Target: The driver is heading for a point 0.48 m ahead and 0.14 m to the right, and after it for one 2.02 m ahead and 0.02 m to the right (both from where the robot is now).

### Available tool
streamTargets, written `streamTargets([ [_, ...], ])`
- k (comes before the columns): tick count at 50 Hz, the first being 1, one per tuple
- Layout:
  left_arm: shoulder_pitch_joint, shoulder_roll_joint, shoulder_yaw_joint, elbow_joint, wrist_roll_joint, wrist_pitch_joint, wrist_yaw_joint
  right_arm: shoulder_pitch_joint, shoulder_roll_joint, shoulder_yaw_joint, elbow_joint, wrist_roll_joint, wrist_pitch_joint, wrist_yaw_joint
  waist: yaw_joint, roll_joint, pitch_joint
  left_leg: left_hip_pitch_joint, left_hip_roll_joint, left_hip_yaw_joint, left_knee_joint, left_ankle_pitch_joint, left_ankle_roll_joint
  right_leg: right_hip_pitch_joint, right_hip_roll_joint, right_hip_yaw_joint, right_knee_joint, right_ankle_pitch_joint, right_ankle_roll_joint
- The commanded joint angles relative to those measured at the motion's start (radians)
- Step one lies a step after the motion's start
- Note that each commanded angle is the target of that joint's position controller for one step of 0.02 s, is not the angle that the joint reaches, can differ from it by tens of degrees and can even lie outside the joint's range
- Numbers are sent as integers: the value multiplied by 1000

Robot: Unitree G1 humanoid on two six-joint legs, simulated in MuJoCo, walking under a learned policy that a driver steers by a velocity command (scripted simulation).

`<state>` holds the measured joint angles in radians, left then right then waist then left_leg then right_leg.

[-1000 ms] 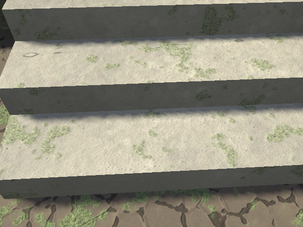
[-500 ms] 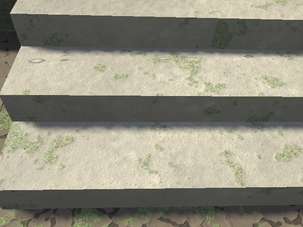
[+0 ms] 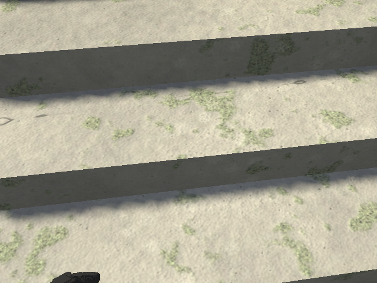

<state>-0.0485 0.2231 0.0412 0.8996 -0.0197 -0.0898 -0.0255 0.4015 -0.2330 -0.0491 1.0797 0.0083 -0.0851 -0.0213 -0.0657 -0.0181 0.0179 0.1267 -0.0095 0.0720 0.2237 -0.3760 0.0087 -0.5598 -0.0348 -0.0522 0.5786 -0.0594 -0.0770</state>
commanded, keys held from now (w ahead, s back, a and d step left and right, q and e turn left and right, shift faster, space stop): w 0.22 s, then w+e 0.28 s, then e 0.40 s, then q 0.10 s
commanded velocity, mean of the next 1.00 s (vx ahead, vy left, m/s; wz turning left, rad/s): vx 0.35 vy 0.00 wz -0.31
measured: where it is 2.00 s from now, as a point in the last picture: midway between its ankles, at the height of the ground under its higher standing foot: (193, 253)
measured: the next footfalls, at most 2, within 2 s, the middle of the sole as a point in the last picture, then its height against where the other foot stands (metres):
right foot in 0.04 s outside the picture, level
left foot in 0.56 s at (156, 240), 0.18 m higher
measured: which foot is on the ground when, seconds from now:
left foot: down 0.00-0.04, up 0.06-0.54, down 0.56-1.00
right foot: up 0.00-0.02, down 0.04-0.58, up 0.60-1.00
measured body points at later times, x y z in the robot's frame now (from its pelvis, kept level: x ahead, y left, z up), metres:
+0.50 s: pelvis +0.28 +0.00 +0.02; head +0.32 -0.01 +0.46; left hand +0.15 +0.20 -0.12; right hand +0.51 -0.13 -0.07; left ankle +0.47 +0.12 -0.46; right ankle +0.14 -0.11 -0.73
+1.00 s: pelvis +0.47 +0.02 +0.18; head +0.49 +0.02 +0.63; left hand +0.74 +0.14 +0.09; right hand +0.42 -0.24 +0.06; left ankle +0.50 +0.13 -0.55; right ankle +0.53 -0.13 -0.48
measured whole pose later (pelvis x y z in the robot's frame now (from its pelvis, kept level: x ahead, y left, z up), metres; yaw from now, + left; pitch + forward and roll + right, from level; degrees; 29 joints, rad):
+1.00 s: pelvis +0.47 +0.02 +0.18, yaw -21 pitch +1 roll +1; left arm 0.09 0.18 0.00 0.65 0.00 0.04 0.01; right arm 0.31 -0.21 -0.04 0.81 -0.02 -0.02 -0.07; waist -0.07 -0.02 0.01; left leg -0.22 0.13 0.33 0.51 -0.28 0.01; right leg -0.69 -0.06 -0.06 1.01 -0.14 0.02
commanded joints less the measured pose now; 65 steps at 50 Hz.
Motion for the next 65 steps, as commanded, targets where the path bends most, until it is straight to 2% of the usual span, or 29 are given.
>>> streamTargets([
  [1, 302, 175, 71, 42, 9, -13, 0, -81, -159, -25, -65, 6, 7, -7, 233, 147, -133, -139, 197, -33, 417, 1061, 102, 420, 70, -36, -70, -3, -74],
  [2, 481, 247, 93, 88, 15, -8, 11, -84, -141, -13, -91, -12, 5, -1, 280, 21, -249, -407, 135, -13, 745, 698, 61, 749, -104, 172, -73, 10, -113],
  [3, 475, 315, 92, 90, 39, -8, 10, 41, 31, 30, -99, -15, -23, 15, 149, -265, -327, -785, -57, -81, 1107, -176, 11, 973, -366, 696, -184, 34, -284],
  [4, 469, 240, 78, 96, 30, -13, 9, -6, -62, 12, -88, 25, -53, 25, 193, -162, -323, -873, -23, -234, 1231, -187, 36, 919, -355, 777, -288, -168, -293],
  [5, 366, 173, 58, 77, 17, -18, 10, -93, -109, -1, -121, 47, -64, 32, 158, -125, -171, -949, 44, -191, 1235, -97, 55, 777, -324, 615, -313, -243, -253],
  [7, 224, 83, 22, 49, 26, -18, 4, -180, -126, -14, -144, 22, -49, 18, 93, -4, -45, -865, 135, -144, 1147, 74, 53, 482, -247, 422, -397, -204, -188],
  [10, 329, 60, 4, 119, 36, 8, -6, -62, -12, 4, -115, 28, 7, 20, 45, -63, -25, -952, 132, -101, 1467, 45, 37, 377, -218, 314, -394, -78, -204],
  [14, 477, 46, -23, 166, 40, 36, 8, -193, 62, 36, -188, 10, 30, 16, 85, -70, 32, -1287, 129, -28, 1788, 35, -22, 326, -212, 298, -390, -202, -218],
  [19, 637, 37, -52, 203, 42, 64, 47, -447, 131, 113, -396, 12, -13, 26, 130, -42, 125, -1857, 157, -67, 2139, -84, -30, 564, -271, 400, -327, -208, -168],
  [22, 585, 43, -57, 153, 14, 78, 73, -622, 123, 159, -567, -17, -52, 41, 121, 24, 111, -1614, 177, 4, 1644, 66, -50, 309, -159, 305, -417, -203, -121],
  [23, 596, 83, -39, 132, -2, 73, 88, -672, 136, 175, -610, -48, -54, 39, 123, 26, 41, -1246, 172, 50, 1442, 123, -35, 123, -188, 301, -597, -107, -157],
  [25, 546, 101, -29, 115, -24, 69, 89, -587, 107, 156, -612, -34, -53, 31, 35, -103, -74, -814, 110, 124, 1212, 136, -4, 149, -143, 187, -593, 393, -133],
  [27, 558, 213, -5, 119, 6, 66, 74, -269, -56, 73, -546, 8, -43, 9, -132, -315, -308, -546, -25, 117, 1030, -21, 42, 529, -145, 154, -256, 1508, -72],
  [28, 494, 239, 11, 106, 13, 55, 76, -142, -156, 35, -524, -3, -39, 9, -211, -369, -342, -470, 6, -34, 820, 30, 74, 618, -140, 182, -27, 1632, -32],
  [29, 436, 195, 13, 54, 51, 36, 75, 21, -291, -5, -459, -50, -32, 13, -214, -111, -436, -205, 195, -366, 676, 506, 137, 456, -89, 202, 276, 1120, -8],
  [30, 554, -47, -22, 17, 43, 1, 39, 113, -335, -13, -397, -119, -17, 19, -86, 569, -636, 53, 486, -926, 292, 1025, 322, 150, 248, 314, 764, -230, 49],
  [31, 560, -1, 9, 33, 30, -18, -10, 26, -213, 2, -444, -128, -10, 8, -76, 334, -663, -15, 544, -1104, 185, 748, 347, 24, 253, 468, 1139, -322, 64],
  [33, 289, -33, -5, -116, 5, 47, -18, -183, -21, 35, -370, -6, 20, -1, 22, 154, -150, -413, 429, -630, 262, 234, 202, -240, 93, 192, 1251, -330, 42],
  [35, 334, 1, -4, -122, -16, 101, 0, -266, 120, 56, -290, -39, 10, 1, 128, 49, 28, -714, 315, -250, 266, -60, 95, -161, -3, 163, 1174, -272, 7],
  [37, 353, -31, -20, -150, -12, 114, 16, -248, 113, 51, -245, -40, 0, 3, 142, 68, 71, -718, 329, -165, 191, 30, 91, -219, 18, 155, 1274, -191, -20],
  [42, 181, -4, -45, -295, 39, 102, 50, -184, -50, 5, -265, -57, 32, -45, 129, 94, -20, -542, 284, 99, 103, 336, 145, -275, 9, 49, 772, 21, 74],
  [45, 174, 53, -17, -310, 34, 111, 41, -235, -147, -20, -341, -52, 21, -68, 119, 97, -116, -419, 354, 102, 69, 449, 166, -161, -46, 56, 616, 51, 124],
  [50, 155, 22, -9, -292, 14, 126, 28, -137, -116, -26, -344, -15, 57, -31, 31, 139, -63, -405, 333, 92, 56, 168, 153, 127, -12, -28, 279, -166, 76],
  [53, 240, 39, 15, -230, 27, 92, 10, -90, -62, -2, -273, -6, 61, 13, 78, 119, -13, -327, 249, 87, 208, 362, 106, 328, 28, -52, -235, 37, 26],
  [54, 286, 138, 42, -231, 36, 76, 12, -65, -59, 2, -266, -27, 52, 17, 76, 26, -77, -389, 184, 109, 378, 251, 55, 480, -75, 75, -184, 524, 21],
  [55, 321, 120, 23, -216, 83, 76, 18, 63, 40, 29, -244, -35, 46, 33, 16, -182, -198, -546, 157, 35, 438, -124, -13, 666, -263, 245, -95, 807, -125],
  [57, 169, 29, 8, -243, 46, 81, 11, -30, -33, 14, -260, 7, 61, 28, 5, -119, -150, -468, 133, 11, 363, -61, -28, 450, -209, 224, -202, 173, -174],
  [59, 68, 61, 19, -281, 29, 89, 27, -168, -61, 6, -306, -16, 84, 9, 21, -92, -75, -527, 101, 11, 358, 29, -12, 395, -167, 162, -214, -67, -102],
  [65, 192, 125, 52, -280, 44, 105, 94, -171, -36, -8, -351, -3, 86, 4, 69, -104, -189, -615, 66, -16, 618, -82, -23, 514, -306, 161, -134, 421, -173],
])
